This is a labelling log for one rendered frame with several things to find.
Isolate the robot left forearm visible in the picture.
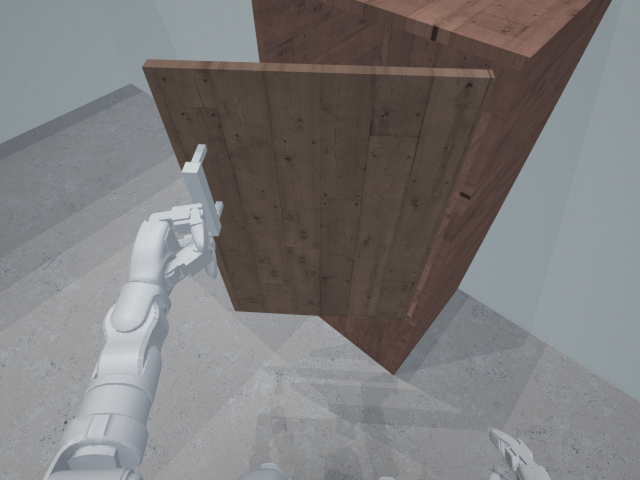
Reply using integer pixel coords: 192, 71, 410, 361
41, 281, 171, 480

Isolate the left robot shin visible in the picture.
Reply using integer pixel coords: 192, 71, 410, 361
260, 463, 280, 472

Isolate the right robot hand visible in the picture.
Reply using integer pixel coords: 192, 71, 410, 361
489, 428, 551, 480

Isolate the handle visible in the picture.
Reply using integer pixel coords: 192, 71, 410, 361
181, 144, 224, 236

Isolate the left robot hand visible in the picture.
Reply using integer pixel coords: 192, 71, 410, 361
129, 203, 217, 296

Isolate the cupboard door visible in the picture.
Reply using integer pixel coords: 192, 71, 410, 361
142, 59, 495, 321

